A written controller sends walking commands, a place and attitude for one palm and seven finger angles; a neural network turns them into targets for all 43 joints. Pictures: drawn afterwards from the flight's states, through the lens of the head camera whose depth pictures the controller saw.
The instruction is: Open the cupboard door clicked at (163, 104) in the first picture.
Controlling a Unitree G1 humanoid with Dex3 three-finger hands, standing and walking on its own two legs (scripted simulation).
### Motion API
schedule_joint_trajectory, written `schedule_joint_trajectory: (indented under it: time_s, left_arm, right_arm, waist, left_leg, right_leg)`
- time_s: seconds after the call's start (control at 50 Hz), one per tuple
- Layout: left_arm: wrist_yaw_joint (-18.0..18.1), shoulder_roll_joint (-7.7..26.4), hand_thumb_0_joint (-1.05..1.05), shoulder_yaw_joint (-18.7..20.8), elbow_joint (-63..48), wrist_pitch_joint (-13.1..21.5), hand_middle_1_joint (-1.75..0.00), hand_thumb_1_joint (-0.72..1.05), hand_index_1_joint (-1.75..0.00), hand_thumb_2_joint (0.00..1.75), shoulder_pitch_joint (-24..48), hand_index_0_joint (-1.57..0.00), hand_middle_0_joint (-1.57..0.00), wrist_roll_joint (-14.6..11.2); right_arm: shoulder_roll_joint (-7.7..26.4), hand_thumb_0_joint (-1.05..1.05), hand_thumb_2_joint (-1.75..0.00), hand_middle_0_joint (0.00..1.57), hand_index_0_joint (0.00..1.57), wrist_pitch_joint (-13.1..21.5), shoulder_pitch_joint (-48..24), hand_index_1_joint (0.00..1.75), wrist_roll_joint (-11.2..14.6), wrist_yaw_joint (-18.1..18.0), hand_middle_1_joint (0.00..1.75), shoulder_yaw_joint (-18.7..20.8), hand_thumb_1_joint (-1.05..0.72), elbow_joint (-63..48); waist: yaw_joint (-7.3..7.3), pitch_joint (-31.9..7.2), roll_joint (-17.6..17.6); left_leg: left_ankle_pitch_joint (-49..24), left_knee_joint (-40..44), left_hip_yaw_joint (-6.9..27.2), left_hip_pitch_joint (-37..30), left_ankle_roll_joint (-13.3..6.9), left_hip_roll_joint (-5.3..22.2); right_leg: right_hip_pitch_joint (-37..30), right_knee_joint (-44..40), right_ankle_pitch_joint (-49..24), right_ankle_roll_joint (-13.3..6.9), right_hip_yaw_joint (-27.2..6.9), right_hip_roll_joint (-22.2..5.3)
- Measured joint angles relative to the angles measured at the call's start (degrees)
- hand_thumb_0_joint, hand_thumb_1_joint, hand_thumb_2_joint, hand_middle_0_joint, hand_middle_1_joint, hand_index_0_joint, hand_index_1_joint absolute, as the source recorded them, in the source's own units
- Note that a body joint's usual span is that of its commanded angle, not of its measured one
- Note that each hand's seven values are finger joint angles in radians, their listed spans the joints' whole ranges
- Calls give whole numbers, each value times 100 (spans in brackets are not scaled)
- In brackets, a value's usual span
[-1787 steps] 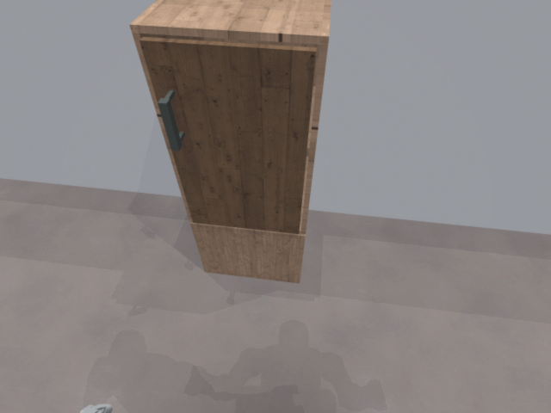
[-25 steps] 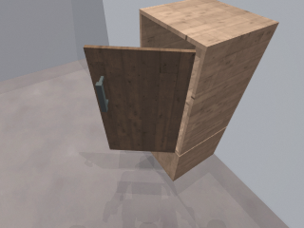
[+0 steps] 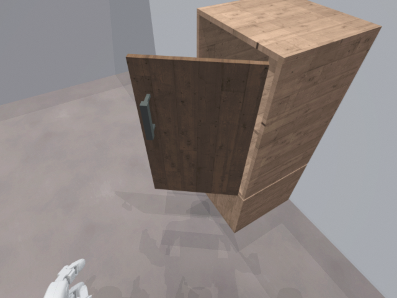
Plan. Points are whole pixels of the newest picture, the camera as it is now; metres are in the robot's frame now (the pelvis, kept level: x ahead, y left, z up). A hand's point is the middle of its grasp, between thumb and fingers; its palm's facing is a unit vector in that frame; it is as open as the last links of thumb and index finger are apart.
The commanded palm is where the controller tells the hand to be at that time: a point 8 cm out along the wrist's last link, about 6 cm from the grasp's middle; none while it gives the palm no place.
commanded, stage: raise the hand with hooked fingers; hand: left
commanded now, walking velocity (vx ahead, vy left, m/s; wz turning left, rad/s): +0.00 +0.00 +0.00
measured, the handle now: (149, 117) +0.58 +0.19 +0.02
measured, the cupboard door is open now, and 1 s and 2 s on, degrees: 54 54 54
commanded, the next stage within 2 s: move the hooked fingers beside the handle in 2.00 s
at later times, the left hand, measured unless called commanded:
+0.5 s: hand (85, 265) +0.19 +0.25 -0.04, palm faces +0.01 -1.00 -0.04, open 9.6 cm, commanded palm +0.16 +0.30 -0.03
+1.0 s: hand (71, 236) +0.23 +0.28 +0.00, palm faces +0.00 -1.00 -0.07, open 12.6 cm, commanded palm +0.20 +0.33 +0.00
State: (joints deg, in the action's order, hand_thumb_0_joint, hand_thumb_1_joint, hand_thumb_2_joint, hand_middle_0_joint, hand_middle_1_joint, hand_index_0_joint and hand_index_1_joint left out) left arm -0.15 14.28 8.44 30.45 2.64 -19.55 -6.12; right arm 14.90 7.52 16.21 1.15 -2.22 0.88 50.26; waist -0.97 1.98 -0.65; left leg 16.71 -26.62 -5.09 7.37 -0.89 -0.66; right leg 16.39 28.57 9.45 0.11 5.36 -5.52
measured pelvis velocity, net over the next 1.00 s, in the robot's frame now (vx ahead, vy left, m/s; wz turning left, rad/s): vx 0.00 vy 0.01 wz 0.07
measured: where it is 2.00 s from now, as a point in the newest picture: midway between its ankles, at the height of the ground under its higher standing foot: outside the picture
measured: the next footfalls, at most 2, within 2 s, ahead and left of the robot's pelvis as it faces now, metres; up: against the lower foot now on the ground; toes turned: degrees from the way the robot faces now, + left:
none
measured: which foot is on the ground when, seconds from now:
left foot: down 0.00-1.00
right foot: down 0.00-1.00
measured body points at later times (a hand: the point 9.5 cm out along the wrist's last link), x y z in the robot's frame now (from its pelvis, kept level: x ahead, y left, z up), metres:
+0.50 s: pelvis -0.01 -0.01 -0.10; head +0.06 +0.01 +0.35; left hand +0.18 +0.30 -0.04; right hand +0.22 -0.23 -0.15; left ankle -0.02 +0.10 -0.74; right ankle +0.07 -0.13 -0.74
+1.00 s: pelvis +0.00 +0.01 -0.07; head +0.06 +0.03 +0.38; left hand +0.22 +0.33 +0.00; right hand +0.18 -0.23 -0.13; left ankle -0.02 +0.10 -0.74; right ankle +0.07 -0.13 -0.74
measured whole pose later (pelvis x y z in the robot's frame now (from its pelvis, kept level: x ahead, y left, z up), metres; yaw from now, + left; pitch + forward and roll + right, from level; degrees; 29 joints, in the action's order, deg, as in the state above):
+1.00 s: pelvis +0.00 +0.01 -0.07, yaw +4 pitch +12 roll -3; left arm -30.3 23.1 22.1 9.1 16.2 -10.9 -22.1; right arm 16.3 14.4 16.2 2.1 -2.8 -1.3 29.6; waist 0.4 -5.8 0.6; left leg 32.2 -62.1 0.9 42.1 -1.5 0.3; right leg 46.4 56.4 22.0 0.9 3.6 -1.8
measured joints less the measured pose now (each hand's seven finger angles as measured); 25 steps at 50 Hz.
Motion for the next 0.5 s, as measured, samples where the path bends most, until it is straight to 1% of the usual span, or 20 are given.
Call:
schedule_joint_trajectory:
  time_s: [0.02,0.06,0.1,0.14,0.16,0.18,0.2,0.22,0.24,0.26,0.28,0.3,0.32,0.36,0.42,0.5]
  left_arm:
    - [-59,-46,2,87,-426,259,-32,88,-32,89,-43,-21,-20,-174]
    - [-321,-76,2,297,-831,961,-33,86,-33,88,63,-21,-20,-457]
    - [-795,-30,2,535,-865,1777,-35,83,-35,87,300,-21,-21,-728]
    - [-1429,80,1,759,-770,2562,-37,80,-37,85,519,-21,-21,-970]
    - [-1794,156,1,868,-698,2902,-38,78,-38,84,616,-21,-21,-1087]
    - [-2202,246,1,979,-595,3175,-39,76,-40,83,722,-21,-21,-1218]
    - [-2623,342,1,1081,-500,3329,-41,74,-41,83,824,-22,-21,-1367]
    - [-3017,434,1,1173,-431,3354,-42,72,-42,82,908,-22,-21,-1516]
    - [-3348,510,1,1249,-389,3271,-43,69,-44,81,971,-22,-21,-1667]
    - [-3601,566,1,1313,-388,3115,-45,67,-45,80,1002,-22,-22,-1802]
    - [-3777,604,1,1367,-438,2923,-46,65,-46,79,1007,-22,-22,-1916]
    - [-3868,618,1,1408,-550,2729,-48,63,-48,78,984,-23,-22,-1997]
    - [-3883,608,1,1432,-728,2552,-49,60,-49,77,927,-23,-22,-2038]
    - [-3754,533,1,1421,-1227,2269,-52,56,-52,75,731,-23,-22,-2015]
    - [-3459,435,2,1331,-1959,1968,-57,49,-57,72,472,-23,-23,-1823]
    - [-3139,429,1,1209,-2514,1686,-62,40,-63,68,329,-24,-24,-1584]
  right_arm:
    - [-22,1,-90,20,20,216,70,30,21,-22,30,-2,-90,-197]
    - [-75,1,-90,20,20,545,89,30,10,-25,30,-16,-90,-534]
    - [-118,1,-90,20,21,803,28,30,-15,17,30,-21,-90,-848]
    - [-113,1,-90,20,21,1020,-55,30,-48,70,30,-25,-90,-1141]
    - [-88,1,-90,20,21,1114,-103,30,-55,93,30,-28,-90,-1278]
    - [-49,1,-90,20,21,1194,-153,30,-49,112,30,-27,-90,-1414]
    - [7,1,-90,20,21,1253,-201,30,-29,120,30,-29,-90,-1548]
    - [77,1,-90,20,21,1285,-246,30,2,115,30,-30,-90,-1678]
    - [149,1,-90,20,21,1294,-299,30,37,95,30,-29,-90,-1790]
    - [215,1,-90,20,21,1287,-355,30,69,64,30,-26,-90,-1880]
    - [267,1,-90,20,21,1274,-407,30,95,30,30,-18,-90,-1951]
    - [304,1,-90,20,21,1257,-454,30,111,-3,30,-6,-90,-2003]
    - [324,1,-90,20,21,1242,-493,30,114,-26,30,9,-90,-2036]
    - [315,1,-90,20,21,1212,-544,30,100,-41,30,43,-90,-2057]
    - [206,1,-90,20,21,1124,-574,30,57,-25,30,55,-90,-2021]
    - [-3,1,-90,20,21,965,-570,30,42,0,30,-17,-90,-1953]
  waist:
    - [30,-5,26]
    - [130,-116,40]
    - [200,-269,11]
    - [208,-463,-41]
    - [200,-557,-70]
    - [185,-626,-98]
    - [167,-674,-118]
    - [139,-708,-126]
    - [104,-721,-122]
    - [66,-720,-111]
    - [27,-715,-103]
    - [-11,-699,-95]
    - [-45,-683,-85]
    - [-94,-663,-47]
    - [-132,-667,-4]
    - [-111,-685,66]
  left_leg:
    - [39,-146,52,156,-1,-6]
    - [158,-568,158,683,-2,-19]
    - [339,-1147,239,1383,17,-29]
    - [587,-1846,274,2157,37,-19]
    - [749,-2213,299,2531,58,-15]
    - [900,-2597,316,2887,71,-7]
    - [1051,-2973,335,3205,80,3]
    - [1224,-3311,363,3472,99,12]
    - [1356,-3620,383,3695,94,31]
    - [1477,-3876,403,3861,97,55]
    - [1609,-4090,420,3989,92,77]
    - [1694,-4265,437,4082,92,98]
    - [1772,-4402,458,4143,93,120]
    - [1883,-4557,513,4197,102,155]
    - [1935,-4590,601,4203,83,175]
    - [1860,-4434,698,4156,64,163]
  right_leg:
    - [114,110,58,8,32,-17]
    - [579,482,249,-13,-8,5]
    - [1247,1042,542,-37,-137,72]
    - [2006,1703,832,-46,-271,151]
    - [2378,2040,919,-54,-322,189]
    - [2720,2374,979,-77,-359,223]
    - [3024,2693,1022,-93,-383,253]
    - [3287,2996,1086,-99,-393,279]
    - [3499,3273,1211,-99,-386,297]
    - [3659,3500,1336,-97,-373,318]
    - [3781,3681,1428,-83,-361,336]
    - [3864,3823,1497,-83,-345,355]
    - [3913,3927,1555,-90,-326,372]
    - [3931,4016,1631,-82,-272,399]
    - [3870,3963,1658,-71,-184,414]
    - [3733,3721,1584,-58,-87,401]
